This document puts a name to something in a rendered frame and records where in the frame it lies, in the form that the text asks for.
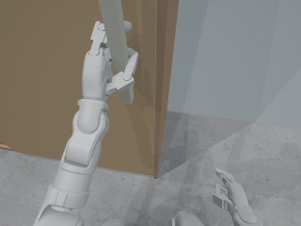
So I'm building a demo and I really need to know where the robot right forearm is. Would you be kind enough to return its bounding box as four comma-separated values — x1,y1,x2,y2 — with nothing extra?
231,204,263,226

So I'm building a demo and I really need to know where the right robot thigh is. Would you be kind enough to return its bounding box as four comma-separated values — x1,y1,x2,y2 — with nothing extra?
170,213,204,226

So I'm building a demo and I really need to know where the robot left upper arm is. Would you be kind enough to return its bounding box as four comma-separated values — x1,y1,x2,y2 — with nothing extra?
36,208,85,226

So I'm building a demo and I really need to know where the robot left forearm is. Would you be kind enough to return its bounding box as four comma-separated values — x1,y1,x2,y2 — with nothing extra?
32,98,110,226

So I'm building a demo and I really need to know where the handle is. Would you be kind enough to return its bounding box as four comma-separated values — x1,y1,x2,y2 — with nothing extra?
98,0,134,105

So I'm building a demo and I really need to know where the left robot hand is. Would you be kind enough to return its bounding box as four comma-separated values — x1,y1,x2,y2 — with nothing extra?
82,21,139,103

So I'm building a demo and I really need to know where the right robot hand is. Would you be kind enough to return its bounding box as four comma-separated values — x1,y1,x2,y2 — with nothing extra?
213,169,249,215

